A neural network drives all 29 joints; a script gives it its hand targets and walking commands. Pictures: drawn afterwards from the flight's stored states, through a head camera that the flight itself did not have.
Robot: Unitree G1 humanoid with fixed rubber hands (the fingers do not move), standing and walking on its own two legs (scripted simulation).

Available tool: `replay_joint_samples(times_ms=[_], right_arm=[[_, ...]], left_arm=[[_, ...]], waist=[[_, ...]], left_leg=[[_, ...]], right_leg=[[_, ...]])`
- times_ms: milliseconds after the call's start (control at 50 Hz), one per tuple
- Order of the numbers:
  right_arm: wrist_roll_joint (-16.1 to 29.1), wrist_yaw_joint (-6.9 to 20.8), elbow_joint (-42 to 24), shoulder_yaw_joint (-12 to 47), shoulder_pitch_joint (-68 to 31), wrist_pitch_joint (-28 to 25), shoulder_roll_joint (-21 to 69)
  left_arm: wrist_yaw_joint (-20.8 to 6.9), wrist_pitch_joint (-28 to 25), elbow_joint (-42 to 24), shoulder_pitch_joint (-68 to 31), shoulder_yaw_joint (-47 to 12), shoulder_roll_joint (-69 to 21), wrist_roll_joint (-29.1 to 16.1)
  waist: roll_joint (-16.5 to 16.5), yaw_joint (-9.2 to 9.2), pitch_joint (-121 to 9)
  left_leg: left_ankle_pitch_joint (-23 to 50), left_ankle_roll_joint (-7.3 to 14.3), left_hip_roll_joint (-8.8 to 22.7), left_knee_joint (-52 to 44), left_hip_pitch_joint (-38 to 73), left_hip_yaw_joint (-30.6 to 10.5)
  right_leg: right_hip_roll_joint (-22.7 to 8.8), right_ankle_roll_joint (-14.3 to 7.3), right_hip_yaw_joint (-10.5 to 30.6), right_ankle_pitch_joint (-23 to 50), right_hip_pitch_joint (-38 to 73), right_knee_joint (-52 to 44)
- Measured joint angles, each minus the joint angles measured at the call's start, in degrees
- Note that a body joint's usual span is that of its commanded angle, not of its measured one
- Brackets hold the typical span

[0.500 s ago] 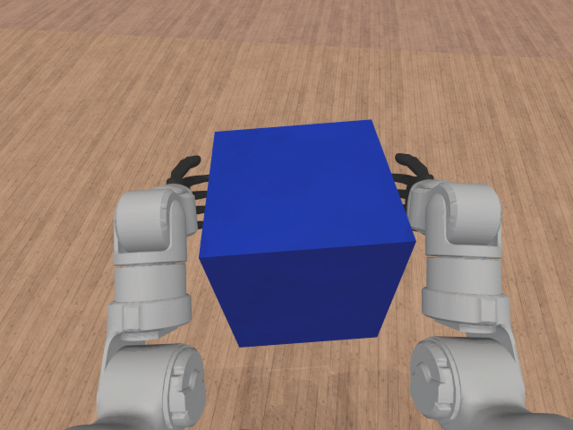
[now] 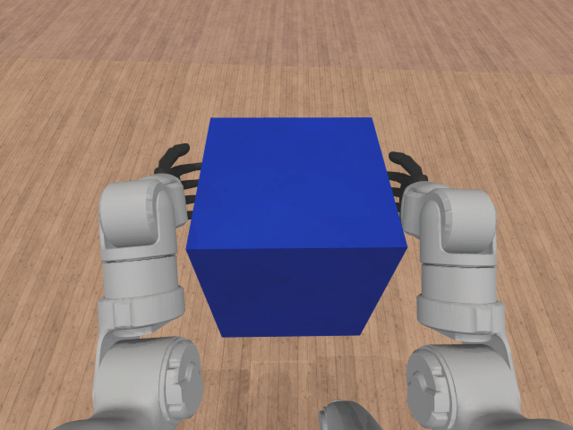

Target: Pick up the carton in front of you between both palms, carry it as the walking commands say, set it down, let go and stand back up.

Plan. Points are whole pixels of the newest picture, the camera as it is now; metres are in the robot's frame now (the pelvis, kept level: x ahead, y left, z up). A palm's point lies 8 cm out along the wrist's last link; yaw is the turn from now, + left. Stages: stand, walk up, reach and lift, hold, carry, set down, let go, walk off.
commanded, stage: carry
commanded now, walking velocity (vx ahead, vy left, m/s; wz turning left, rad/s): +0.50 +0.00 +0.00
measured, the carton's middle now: (291, 235) +0.38 -0.02 +0.06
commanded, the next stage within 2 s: none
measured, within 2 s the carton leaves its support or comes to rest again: neither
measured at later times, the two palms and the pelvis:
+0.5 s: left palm (179, 59) +0.65 +0.14 +0.18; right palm (360, 50) +0.67 -0.16 +0.17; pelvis +0.28 -0.04 +0.03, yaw +1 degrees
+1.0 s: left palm out of the picture +0.96 +0.13 +0.21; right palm out of the picture +0.94 -0.17 +0.21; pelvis +0.57 -0.01 +0.05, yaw +0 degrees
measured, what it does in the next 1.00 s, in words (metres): climbs: right foot, then left foot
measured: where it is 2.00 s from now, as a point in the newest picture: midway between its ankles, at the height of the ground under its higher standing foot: (266, 187)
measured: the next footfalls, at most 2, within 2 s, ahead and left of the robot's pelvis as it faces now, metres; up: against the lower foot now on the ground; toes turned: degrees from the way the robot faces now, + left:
right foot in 0.22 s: +0.32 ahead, -0.12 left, +0.02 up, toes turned -5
left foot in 0.64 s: +0.55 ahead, +0.09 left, +0.04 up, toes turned +6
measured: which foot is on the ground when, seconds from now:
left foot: down 0.00-0.24, up 0.26-0.62, down 0.64-1.00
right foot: up 0.00-0.20, down 0.22-0.66, up 0.68-1.00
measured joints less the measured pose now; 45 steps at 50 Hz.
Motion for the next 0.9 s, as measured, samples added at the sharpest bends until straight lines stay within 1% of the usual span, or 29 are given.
replay_joint_samples(times_ms=[60,120,160,200,220,240,260,280,300,320,340,380,440,480,520,580,620,640,660,680,720,740,760,780,820,860,900], right_arm=[[0.59,-0.33,-2.65,-0.75,-0.25,-0.10,0.14],[0.67,-0.37,-3.86,-1.33,-1.13,-0.26,0.27],[0.58,-0.38,-3.27,-1.47,-1.79,-0.27,0.26],[0.41,-0.37,-1.65,-1.53,-2.44,-0.07,0.00],[0.40,-0.35,-0.62,-1.61,-2.68,0.09,-0.34],[0.49,-0.25,0.54,-1.60,-2.88,0.06,-1.01],[0.58,-0.04,1.70,-1.85,-2.81,-0.14,-1.61],[0.64,0.20,2.85,-2.10,-2.62,-0.28,-2.04],[0.66,0.29,3.82,-2.25,-2.45,-0.22,-2.25],[0.52,0.31,4.46,-2.29,-2.34,0.00,-2.24],[0.25,0.31,4.71,-2.27,-2.26,0.28,-2.07],[-0.36,0.31,4.14,-2.15,-2.23,0.79,-1.56],[-0.95,0.27,1.39,-2.01,-2.37,1.05,-0.83],[-1.12,0.27,-1.02,-2.15,-2.41,1.05,-0.44],[-1.19,0.28,-3.03,-2.34,-2.44,1.02,-0.16],[-1.11,0.28,-3.88,-2.64,-2.51,1.03,-0.20],[-1.02,0.29,-2.43,-2.72,-2.82,1.03,-0.38],[-1.11,0.30,-0.89,-2.60,-3.35,0.93,-0.43],[-1.31,0.30,0.88,-2.34,-3.80,0.40,-0.22],[-1.69,0.29,2.73,-1.81,-4.09,-0.32,0.11],[-2.27,0.31,5.40,-0.86,-3.74,-0.90,0.56],[-2.13,0.32,5.89,-0.45,-3.10,-0.80,0.51],[-1.77,0.33,5.83,-0.07,-2.33,-0.61,0.35],[-1.33,0.32,5.34,0.20,-1.60,-0.36,0.15],[-0.41,0.12,3.54,0.37,-0.68,0.11,-0.18],[0.31,-0.24,1.24,0.05,-0.43,0.40,-0.25],[0.70,-0.53,-1.00,-0.47,-0.62,0.51,-0.14]], left_arm=[[0.00,0.05,-3.01,-0.13,0.15,-0.62,0.34],[0.00,0.02,-5.13,-0.24,0.36,-0.92,0.51],[-0.01,0.00,-5.05,-0.31,0.48,-0.79,0.46],[-0.02,-0.15,-3.34,-0.66,0.51,-0.50,0.29],[-0.03,-0.37,-1.73,-1.13,0.40,-0.39,0.27],[-0.05,-1.02,0.02,-1.40,0.19,-0.56,0.39],[-0.06,-1.82,1.79,-1.54,-0.23,-0.86,0.67],[-0.06,-2.35,3.31,-1.43,-0.71,-1.10,0.96],[-0.06,-2.56,4.29,-1.01,-1.14,-1.19,1.03],[-0.05,-2.56,4.68,-0.33,-1.49,-1.18,0.86],[-0.02,-2.45,4.55,0.45,-1.77,-1.08,0.51],[0.18,-2.15,3.20,1.74,-2.04,-0.78,-0.46],[0.95,-2.01,-0.01,2.37,-1.66,-0.77,-1.55],[1.22,-2.04,-2.19,2.17,-1.15,-0.95,-1.98],[1.30,-2.07,-3.72,1.63,-0.73,-1.13,-2.06],[1.31,-2.01,-3.69,0.58,-0.47,-1.25,-1.89],[1.27,-1.78,-2.14,-0.06,-0.50,-0.93,-1.72],[1.14,-1.57,-1.07,-0.36,-0.45,-0.51,-1.62],[0.88,-1.53,0.12,-0.63,-0.47,0.26,-1.59],[0.56,-1.70,1.33,-0.57,-0.29,1.02,-1.68],[0.08,-1.78,3.69,-0.22,-0.03,1.86,-1.78],[0.03,-1.54,4.54,-0.18,-0.01,1.91,-1.67],[0.03,-1.21,4.99,-0.20,-0.09,1.80,-1.43],[0.03,-0.85,5.01,-0.26,-0.21,1.60,-1.13],[0.03,-0.20,3.93,-0.47,-0.42,1.19,-0.63],[0.03,0.17,1.90,-0.67,-0.43,0.79,-0.37],[0.03,0.33,-0.50,-0.82,-0.20,0.33,-0.17]], waist=[[-0.30,-0.28,0.37],[-0.37,-0.01,-0.31],[-0.05,0.50,-1.35],[0.74,1.36,-2.55],[0.97,1.93,-3.09],[1.98,2.75,-3.30],[2.49,3.69,-3.34],[2.38,4.57,-3.26],[2.06,5.36,-3.08],[1.77,6.03,-2.79],[1.57,6.56,-2.43],[1.34,7.29,-1.48],[1.21,7.83,-0.24],[1.23,7.96,0.04],[1.19,7.97,-0.21],[0.76,7.59,-1.61],[0.00,6.83,-2.99],[-0.27,6.27,-3.67],[-1.22,5.45,-4.00],[-1.65,4.46,-4.16],[-0.94,2.72,-4.13],[-0.56,2.06,-3.89],[-0.34,1.55,-3.53],[-0.21,1.15,-3.05],[-0.13,0.56,-1.96],[-0.19,0.13,-1.09],[-0.36,-0.07,-0.68]], left_leg=[[-1.55,-0.27,-0.07,-2.35,3.65,-0.38],[-3.65,-1.05,-0.01,-4.30,7.47,-0.71],[-5.69,-1.85,0.37,-4.88,10.08,-0.92],[-8.72,-2.74,1.34,-3.50,12.28,-1.24],[-10.56,-2.99,1.86,-0.64,12.62,-1.48],[-11.94,-3.04,2.96,4.62,11.69,-1.96],[-11.41,-3.02,3.08,12.43,9.26,-3.39],[-10.94,-2.77,2.18,21.46,5.94,-4.99],[-10.47,-2.37,1.19,29.87,2.37,-5.92],[-9.41,-2.02,0.52,36.26,-1.09,-6.18],[-8.03,-1.77,0.21,40.19,-4.30,-6.07],[-5.75,-1.55,0.39,42.26,-9.82,-5.61],[-4.85,-1.68,1.34,38.84,-16.29,-5.08],[-4.20,-2.00,2.16,34.02,-19.13,-4.71],[-1.85,-2.22,2.89,27.41,-20.27,-4.31],[1.82,-1.97,2.99,16.07,-18.49,-3.24],[3.50,-1.32,1.86,7.98,-14.68,-1.24],[5.30,-0.70,1.15,4.12,-11.89,-0.02],[7.60,-0.20,0.42,4.07,-10.66,0.88],[6.21,-0.03,0.03,5.98,-10.25,1.34],[2.20,0.08,-0.01,7.26,-8.61,1.08],[1.12,0.07,0.04,6.56,-7.34,0.79],[0.71,-0.12,0.11,5.39,-5.94,0.54],[0.67,-0.38,0.18,4.04,-4.49,0.36],[0.31,-0.31,0.26,1.65,-1.78,0.11],[-0.43,-0.31,0.26,-0.14,0.63,-0.11],[-1.41,-0.46,0.17,-1.70,2.98,-0.29]], right_leg=[[-1.42,0.58,-0.45,1.95,-4.67,-6.10],[-2.36,0.71,-1.20,6.17,-5.54,-16.48],[-2.11,0.24,-2.31,8.17,-3.80,-24.13],[-0.74,-0.83,-4.48,9.76,0.14,-32.20],[0.04,-1.71,-5.73,11.58,3.07,-36.15],[0.75,-2.61,-6.62,13.81,4.43,-36.32],[1.10,-3.05,-7.04,12.22,4.93,-34.54],[1.19,-3.27,-7.03,9.87,5.69,-33.49],[1.23,-3.35,-6.80,8.03,6.80,-33.53],[1.26,-3.34,-6.53,6.94,8.13,-34.32],[1.24,-3.14,-6.27,6.54,9.55,-35.54],[1.18,-2.78,-5.95,6.37,12.40,-38.21],[1.03,-2.81,-5.61,5.29,16.10,-41.00],[0.96,-2.58,-5.40,4.13,18.32,-42.28],[0.89,-2.11,-5.14,2.69,20.56,-43.27],[0.45,-0.93,-4.69,-0.39,24.09,-43.80],[-0.51,0.14,-4.31,-3.56,26.33,-42.54],[-1.08,0.55,-4.03,-5.61,26.89,-40.16],[-2.25,0.80,-3.51,-7.29,26.23,-35.49],[-2.51,1.05,-2.17,-6.76,24.12,-28.38],[-0.52,0.78,0.41,-6.19,17.71,-11.88],[0.28,0.46,0.70,-5.55,14.37,-5.54],[0.69,0.20,0.58,-4.42,11.25,-1.52],[0.77,0.06,0.33,-3.20,8.41,0.38],[0.42,0.05,-0.13,-1.43,3.39,0.50],[-0.30,0.31,-0.41,-0.37,-0.82,-1.69],[-1.24,0.68,-0.68,1.00,-3.85,-5.90]])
